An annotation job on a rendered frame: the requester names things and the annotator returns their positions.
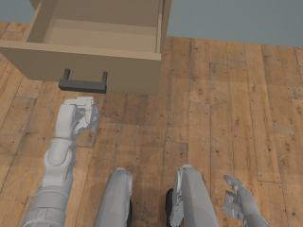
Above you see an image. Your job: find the robot left forearm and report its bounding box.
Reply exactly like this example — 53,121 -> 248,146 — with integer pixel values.
20,137 -> 77,227

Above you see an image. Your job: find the handle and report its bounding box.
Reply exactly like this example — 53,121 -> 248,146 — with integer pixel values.
58,68 -> 108,94

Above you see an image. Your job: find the drawer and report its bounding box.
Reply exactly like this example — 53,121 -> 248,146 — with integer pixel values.
0,0 -> 163,90

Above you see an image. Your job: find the left robot hand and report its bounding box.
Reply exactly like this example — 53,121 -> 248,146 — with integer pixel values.
55,96 -> 98,142

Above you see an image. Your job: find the robot right forearm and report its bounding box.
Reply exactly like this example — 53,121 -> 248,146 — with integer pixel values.
242,213 -> 270,227

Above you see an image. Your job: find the robot right foot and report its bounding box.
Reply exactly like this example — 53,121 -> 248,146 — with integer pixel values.
165,188 -> 180,227

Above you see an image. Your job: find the right robot thigh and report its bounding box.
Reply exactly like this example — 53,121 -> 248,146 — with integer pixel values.
174,167 -> 220,227

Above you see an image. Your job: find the right robot hand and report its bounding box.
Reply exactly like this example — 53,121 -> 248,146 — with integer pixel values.
222,174 -> 260,222

